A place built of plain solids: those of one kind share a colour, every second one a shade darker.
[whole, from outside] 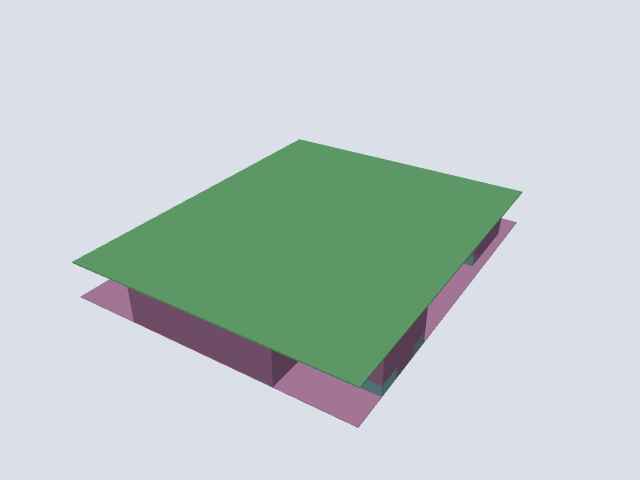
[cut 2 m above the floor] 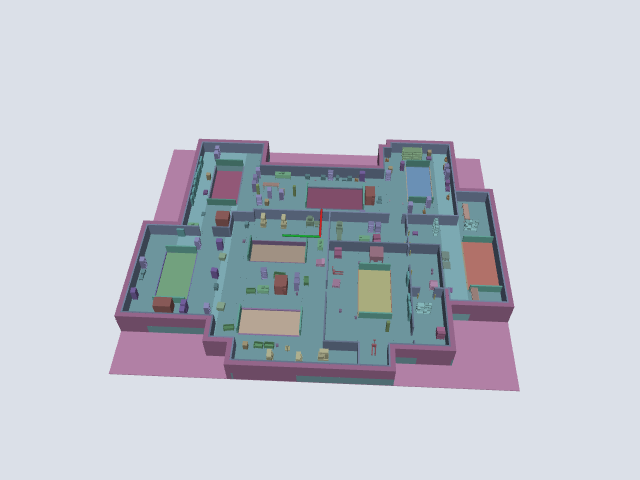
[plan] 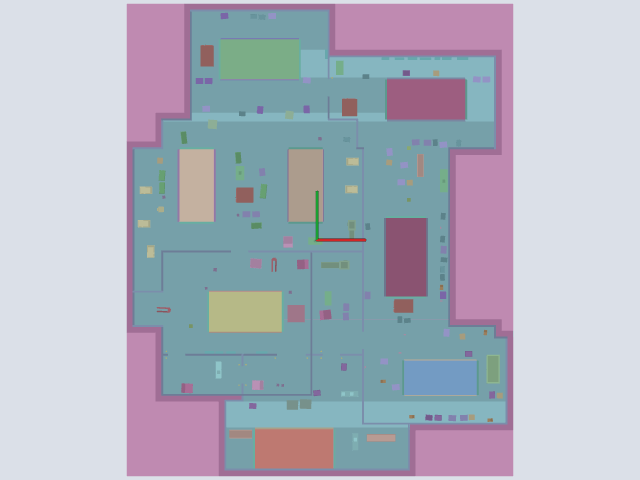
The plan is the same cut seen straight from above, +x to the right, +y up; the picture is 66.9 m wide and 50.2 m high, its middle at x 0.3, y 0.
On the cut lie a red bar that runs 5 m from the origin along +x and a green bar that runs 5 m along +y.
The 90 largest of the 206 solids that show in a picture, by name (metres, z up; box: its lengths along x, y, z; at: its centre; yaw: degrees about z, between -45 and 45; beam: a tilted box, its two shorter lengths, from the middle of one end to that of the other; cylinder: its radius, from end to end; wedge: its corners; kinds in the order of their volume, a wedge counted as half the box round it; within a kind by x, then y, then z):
{
 "floor_1": {"box": [5.3, 7.6, 1.5], "at": [-17.25, 5.7, -0.75]},
 "floor_2": {"box": [8.6, 4.4, 1.5], "at": [-15.6, -7.5, -0.75]},
 "floor_3": {"box": [3.8, 4.4, 1.5], "at": [-12.0, 18.9, -0.75]},
 "floor_4": {"box": [3.8, 4.3, 1.5], "at": [-8.4, -21.75, -0.75]},
 "floor_5": {"box": [7.5, 7.6, 1.5], "at": [-6.85, 5.7, -0.75]},
 "floor_6": {"box": [26.9, 7.2, 1.5], "at": [-6.45, -1.7, -0.75]},
 "floor_7": {"box": [15.8, 3.6, 1.5], "at": [-6.0, 22.9, -0.75]},
 "floor_8": {"box": [24.2, 0.9, 1.5], "at": [-4.8, 12.85, -0.75]},
 "floor_9": {"box": [26.0, 3.8, 1.5], "at": [-3.9, -14.4, -0.75]},
 "floor_10": {"box": [21.2, 3.4, 1.5], "at": [-3.3, 15.0, -0.75]},
 "floor_11": {"box": [39.2, 0.8, 1.5], "at": [-0.3, 9.9, -0.75]},
 "floor_12": {"box": [3.8, 1.2, 1.5], "at": [0.0, 20.5, -0.75]},
 "floor_13": {"box": [36.2, 2.1, 1.5], "at": [1.2, 11.35, -0.75]},
 "floor_14": {"box": [10.7, 0.6, 1.5], "at": [1.65, -5.6, -0.75]},
 "floor_15": {"box": [37.4, 0.6, 1.5], "at": [1.8, -16.6, -0.75]},
 "floor_16": {"box": [37.4, 2.8, 1.5], "at": [1.8, -11.1, -0.75]},
 "floor_17": {"box": [9.2, 0.3, 1.5], "at": [2.7, 16.85, -0.75]},
 "floor_18": {"box": [6.3, 0.4, 1.5], "at": [3.85, 2.1, -0.75]},
 "floor_19": {"box": [30.8, 2.7, 1.5], "at": [5.1, -18.25, -0.75]},
 "floor_20": {"box": [18.2, 2.4, 1.5], "at": [5.4, -7.1, -0.75]},
 "floor_21": {"box": [8.6, 4.0, 1.5], "at": [6.0, -21.9, -0.75]},
 "floor_22": {"box": [13.8, 6.6, 1.5], "at": [7.6, 5.6, -0.75]},
 "floor_23": {"box": [23.0, 1.2, 1.5], "at": [7.8, -8.9, -0.75]},
 "floor_24": {"box": [24.2, 0.2, 1.5], "at": [8.4, -9.6, -0.75]},
 "floor_25": {"box": [21.2, 2.9, 1.5], "at": [8.7, 18.45, -0.75]},
 "floor_26": {"box": [18.6, 0.6, 1.5], "at": [10.0, 9.2, -0.75]},
 "floor_27": {"box": [18.8, 0.3, 1.5], "at": [11.1, -19.75, -0.75]},
 "floor_28": {"box": [2.9, 8.2, 1.5], "at": [13.05, -1.8, -0.75]},
 "floor_29": {"box": [3.8, 4.6, 1.5], "at": [17.4, 14.7, -0.75]},
 "floor_30": {"box": [3.8, 3.8, 1.5], "at": [18.6, -14.4, -0.75]},
 "wall_rim_1": {"box": [0.6, 18.8, 5.0], "at": [-19.6, 0.3, 1.0]},
 "wall_rim_2": {"box": [3.6, 0.6, 5.0], "at": [-18.1, -9.4, 1.0]},
 "wall_rim_3": {"box": [3.6, 0.6, 5.0], "at": [-18.1, 10.0, 1.0]},
 "wall_rim_4": {"box": [0.6, 6.6, 5.0], "at": [-16.6, -13.0, 1.0]},
 "wall_rim_5": {"box": [0.6, 2.4, 5.0], "at": [-16.6, 11.5, 1.0]},
 "wall_rim_6": {"box": [3.6, 0.6, 5.0], "at": [-15.1, 13.0, 1.0]},
 "wall_rim_7": {"box": [0.6, 10.8, 5.0], "at": [-13.6, 18.7, 1.0]},
 "wall_rim_8": {"box": [7.2, 0.2, 5.0], "at": [-13.3, -16.8, 1.0]},
 "wall_rim_9": {"box": [9.0, 0.4, 5.0], "at": [-12.4, -16.5, 1.0]},
 "wall_rim_10": {"box": [0.6, 7.2, 5.0], "at": [-10.0, -20.5, 1.0]},
 "wall_rim_11": {"box": [15.8, 0.6, 5.0], "at": [-6.0, 24.4, 1.0]},
 "wall_rim_12": {"box": [20.6, 0.6, 5.0], "at": [0.0, -24.4, 1.0]},
 "wall_rim_13": {"box": [0.6, 4.2, 5.0], "at": [1.6, 22.0, 1.0]},
 "wall_rim_14": {"box": [0.6, 4.2, 5.0], "at": [10.0, -22.0, 1.0]},
 "wall_rim_15": {"box": [18.0, 0.6, 5.0], "at": [10.3, 19.6, 1.0]},
 "wall_rim_16": {"box": [0.6, 17.2, 5.0], "at": [14.2, 0.3, 1.0]},
 "wall_rim_17": {"box": [10.8, 0.6, 5.0], "at": [15.1, -19.6, 1.0]},
 "wall_rim_18": {"box": [5.4, 0.6, 5.0], "at": [16.6, -8.6, 1.0]},
 "wall_rim_19": {"box": [5.4, 0.6, 5.0], "at": [16.6, 9.2, 1.0]},
 "wall_rim_20": {"box": [0.6, 9.8, 5.0], "at": [19.0, 14.4, 1.0]},
 "wall_rim_21": {"box": [1.8, 0.6, 5.0], "at": [19.6, -9.8, 1.0]},
 "wall_rim_22": {"box": [0.6, 9.2, 5.0], "at": [20.2, -14.7, 1.0]},
 "ceil_all_1": {"box": [40.4, 49.4, 0.2], "at": [0.3, 0.0, 3.6]},
 "wall_1": {"box": [0.2, 18.8, 5.0], "at": [-19.2, 0.3, 1.0]},
 "wall_2": {"box": [0.2, 7.4, 5.0], "at": [-16.2, -12.6, 1.0]},
 "wall_3": {"box": [0.2, 4.4, 5.0], "at": [-16.2, -3.3, 1.0]},
 "wall_4": {"box": [0.2, 11.6, 5.0], "at": [-13.2, 18.3, 1.0]},
 "wall_5": {"box": [7.3, 0.2, 5.0], "at": [-12.65, -1.2, 1.0]},
 "wall_6": {"box": [0.2, 7.4, 5.0], "at": [-9.6, -20.4, 1.0]},
 "wall_7": {"box": [9.6, 0.2, 5.0], "at": [-9.0, -12.0, 1.0]},
 "wall_8": {"box": [15.8, 0.2, 5.0], "at": [-8.4, -16.2, 1.0]},
 "wall_9": {"box": [14.6, 0.2, 5.0], "at": [-6.0, 24.0, 1.0]},
 "wall_10": {"box": [12.1, 0.2, 5.0], "at": [-1.15, -1.2, 1.0]},
 "wall_11": {"box": [0.2, 15.2, 5.0], "at": [-0.6, -8.7, 1.0]},
 "wall_12": {"box": [19.4, 0.2, 5.0], "at": [0.0, -24.0, 1.0]},
 "wall_13": {"box": [0.2, 7.3, 5.0], "at": [1.2, 20.45, 1.0]},
 "wall_14": {"box": [0.2, 7.9, 5.0], "at": [4.8, -15.35, 1.0]},
 "wall_15": {"box": [0.2, 19.3, 5.0], "at": [4.8, 0.05, 1.0]},
 "wall_16": {"box": [0.2, 5.0, 5.0], "at": [9.6, -21.6, 1.0]},
 "wall_17": {"box": [17.6, 0.2, 5.0], "at": [9.9, 19.2, 1.0]},
 "wall_18": {"box": [15.2, 0.2, 5.0], "at": [12.3, -19.2, 1.0]},
 "wall_19": {"box": [0.2, 18.8, 5.0], "at": [13.8, 0.3, 1.0]},
 "wall_20": {"box": [5.0, 0.2, 5.0], "at": [16.2, -9.0, 1.0]},
 "wall_21": {"box": [5.0, 0.2, 5.0], "at": [16.2, 9.6, 1.0]},
 "wall_22": {"box": [0.2, 9.8, 5.0], "at": [18.6, 14.4, 1.0]},
 "wall_23": {"box": [0.2, 9.2, 5.0], "at": [19.8, -14.7, 1.0]},
 "floor_base_1": {"box": [40.4, 49.4, 0.1], "at": [0.3, 0.0, -1.55]},
 "floor_oven_bed_1": {"box": [4.2, 8.2, 1.34], "at": [9.3, -1.8, -0.83]},
 "floor_oven_bed_2": {"box": [8.2, 4.2, 0.38], "at": [11.4, 14.7, -1.31]},
 "floor_mixer_bed_1": {"box": [3.6, 7.6, 1.34], "at": [-12.6, 5.7, -0.83]},
 "floor_mixer_bed_2": {"box": [3.6, 7.6, 0.68], "at": [-1.2, 5.7, -1.16]},
 "floor_dock_well_1": {"box": [8.2, 4.1, 1.5], "at": [-2.4, -21.85, -0.75]},
 "floor_prover_bed_1": {"box": [8.2, 4.2, 1.3], "at": [-6.0, 18.9, -0.85]},
 "floor_silo_bed_1": {"box": [7.6, 4.2, 1.34], "at": [-7.5, -7.5, -0.83]},
 "floor_cooler_base_1": {"box": [7.6, 3.6, 1.34], "at": [12.9, -14.4, -0.83]},
 "rackoven_1": {"box": [1.4, 2.2, 2.3], "at": [-11.5, 19.25, 1.25]},
 "rackoven_2": {"box": [1.8, 1.6, 2.4], "at": [-7.54, 4.7, 1.3]},
 "rackoven_3": {"box": [1.6, 1.8, 2.5], "at": [3.4, 13.85, 1.35]},
 "rackoven_4": {"box": [2.0, 1.4, 2.5], "at": [9.05, -6.9, 1.35]},
 "silo_1": {"box": [1.8, 1.8, 1.9], "at": [-2.2, -7.7, 2.15]}
}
